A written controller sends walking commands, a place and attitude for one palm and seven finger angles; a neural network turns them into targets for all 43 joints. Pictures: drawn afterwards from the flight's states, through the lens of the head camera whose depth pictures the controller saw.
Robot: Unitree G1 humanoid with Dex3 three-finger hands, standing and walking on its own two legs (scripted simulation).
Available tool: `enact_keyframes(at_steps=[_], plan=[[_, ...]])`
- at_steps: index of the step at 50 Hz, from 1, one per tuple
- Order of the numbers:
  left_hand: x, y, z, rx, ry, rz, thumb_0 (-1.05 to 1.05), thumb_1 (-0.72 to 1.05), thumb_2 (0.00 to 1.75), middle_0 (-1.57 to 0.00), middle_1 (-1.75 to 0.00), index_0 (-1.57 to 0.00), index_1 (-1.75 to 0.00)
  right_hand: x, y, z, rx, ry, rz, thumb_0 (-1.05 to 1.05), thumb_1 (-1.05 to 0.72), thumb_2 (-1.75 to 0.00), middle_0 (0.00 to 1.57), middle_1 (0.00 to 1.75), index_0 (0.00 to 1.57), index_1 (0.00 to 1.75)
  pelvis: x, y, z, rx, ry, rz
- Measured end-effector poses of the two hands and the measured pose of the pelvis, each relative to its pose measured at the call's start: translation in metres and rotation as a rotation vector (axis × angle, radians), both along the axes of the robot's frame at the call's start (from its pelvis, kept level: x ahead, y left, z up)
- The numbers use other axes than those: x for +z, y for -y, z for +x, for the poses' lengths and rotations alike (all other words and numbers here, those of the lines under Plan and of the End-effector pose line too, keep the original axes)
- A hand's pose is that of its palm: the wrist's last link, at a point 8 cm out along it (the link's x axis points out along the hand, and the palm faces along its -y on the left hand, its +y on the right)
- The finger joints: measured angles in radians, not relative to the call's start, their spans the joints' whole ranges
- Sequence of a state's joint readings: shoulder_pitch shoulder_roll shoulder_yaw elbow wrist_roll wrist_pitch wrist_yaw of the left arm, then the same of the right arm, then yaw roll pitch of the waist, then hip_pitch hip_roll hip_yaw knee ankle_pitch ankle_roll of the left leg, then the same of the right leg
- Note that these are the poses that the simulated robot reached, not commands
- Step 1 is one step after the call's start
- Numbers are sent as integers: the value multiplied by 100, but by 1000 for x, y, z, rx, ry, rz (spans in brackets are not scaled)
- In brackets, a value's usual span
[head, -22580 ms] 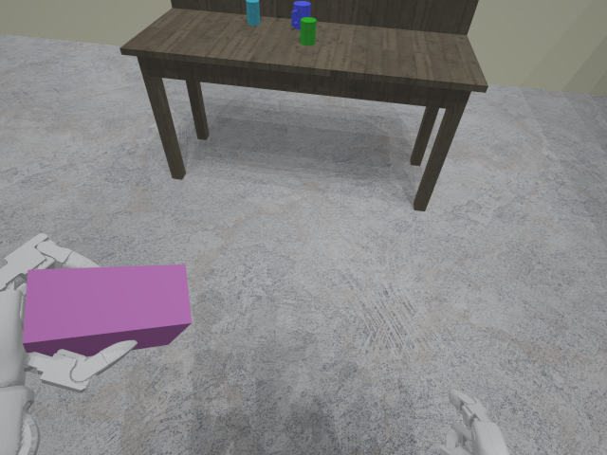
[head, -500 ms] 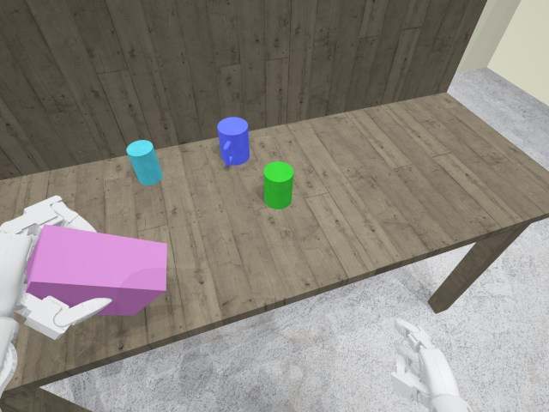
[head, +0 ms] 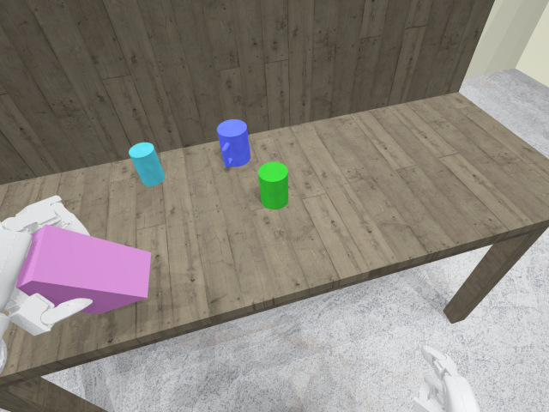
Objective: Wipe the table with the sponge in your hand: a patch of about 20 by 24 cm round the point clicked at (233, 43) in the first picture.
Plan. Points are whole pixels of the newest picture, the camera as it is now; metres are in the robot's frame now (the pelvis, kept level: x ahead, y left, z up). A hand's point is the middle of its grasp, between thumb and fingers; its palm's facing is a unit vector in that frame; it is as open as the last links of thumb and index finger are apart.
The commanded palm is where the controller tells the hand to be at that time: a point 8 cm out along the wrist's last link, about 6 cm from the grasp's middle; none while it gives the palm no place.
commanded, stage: turn the palm down, sponge in hand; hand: left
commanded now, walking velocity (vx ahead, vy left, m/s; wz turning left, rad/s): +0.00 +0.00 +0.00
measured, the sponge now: (94, 278) +0.24 +0.26 +0.11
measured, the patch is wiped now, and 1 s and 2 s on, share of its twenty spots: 0.00 0.00 0.00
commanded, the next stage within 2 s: move the sponge above the wiping area in 1.42 s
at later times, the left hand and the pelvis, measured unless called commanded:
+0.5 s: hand (32, 277) +0.23 +0.32 +0.13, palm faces +0.19 -0.28 -0.94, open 9.8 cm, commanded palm +0.20 +0.32 +0.18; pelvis +0.01 +0.03 +0.01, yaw +0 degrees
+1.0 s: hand (34, 284) +0.23 +0.33 +0.11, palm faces +0.04 -0.08 -1.00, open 9.8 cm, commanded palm +0.20 +0.32 +0.18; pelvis +0.01 +0.04 +0.02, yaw +0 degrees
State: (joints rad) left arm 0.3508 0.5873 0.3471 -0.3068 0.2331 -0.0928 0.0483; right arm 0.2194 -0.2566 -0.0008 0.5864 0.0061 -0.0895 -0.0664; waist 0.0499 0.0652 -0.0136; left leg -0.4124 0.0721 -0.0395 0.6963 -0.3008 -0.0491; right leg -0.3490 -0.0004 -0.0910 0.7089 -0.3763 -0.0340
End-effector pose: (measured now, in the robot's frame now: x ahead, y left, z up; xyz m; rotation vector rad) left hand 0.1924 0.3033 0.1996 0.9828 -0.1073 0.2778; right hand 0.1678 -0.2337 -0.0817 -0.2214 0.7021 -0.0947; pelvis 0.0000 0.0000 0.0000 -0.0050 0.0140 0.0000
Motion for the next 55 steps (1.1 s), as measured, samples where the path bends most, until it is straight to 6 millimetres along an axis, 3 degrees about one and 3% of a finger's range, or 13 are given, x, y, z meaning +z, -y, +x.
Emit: enact_keyframes(at_steps=[6, 10, 15, 24, 34, 41, 55], plan=[[-10, -16, -5, 113, -82, 60, -1, -47, 104, -76, -135, -77, -135, -6, 6, -1, -14, -40, -19, 1, -90, -90, 20, 30, 20, 30, 0, -4, 5, 3, -10, 2], [-18, -13, -5, 98, -121, 96, -1, -47, 104, -76, -135, -77, -135, -6, 1, 5, -11, -30, -28, 1, -91, -90, 20, 30, 20, 30, 0, -9, 8, 6, -14, -1], [-18, -8, 0, 66, -101, 161, -1, -47, 104, -76, -135, -77, -135, 0, -14, 20, 1, 6, -14, 1, -91, -90, 20, 30, 20, 30, 0, -17, 10, 4, -17, -5], [-19, -28, 6, 178, -164, 223, 0, -47, 104, -76, -135, -77, -135, 14, -52, 46, 41, 55, 46, 1, -90, -90, 20, 30, 20, 30, 6, -32, 12, -3, -4, -8], [-29, -29, 10, 166, -244, 306, 0, -47, 104, -76, -135, -77, -135, 24, -80, 62, 95, 58, 63, 1, -90, -90, 20, 30, 20, 30, 13, -42, 12, -3, 16, -11], [-31, -34, 13, 210, -280, 360, 0, -47, 104, -76, -135, -77, -135, 24, -84, 64, 112, 32, 69, 1, -90, -90, 20, 30, 20, 30, 16, -43, 11, 0, 28, -12], [-31, -22, 11, 231, -345, 457, 0, -47, 104, -76, -135, -77, -135, 24, -75, 69, 128, 28, 86, 1, -90, -90, 20, 30, 20, 30, 21, -34, 7, 3, 56, -7]])
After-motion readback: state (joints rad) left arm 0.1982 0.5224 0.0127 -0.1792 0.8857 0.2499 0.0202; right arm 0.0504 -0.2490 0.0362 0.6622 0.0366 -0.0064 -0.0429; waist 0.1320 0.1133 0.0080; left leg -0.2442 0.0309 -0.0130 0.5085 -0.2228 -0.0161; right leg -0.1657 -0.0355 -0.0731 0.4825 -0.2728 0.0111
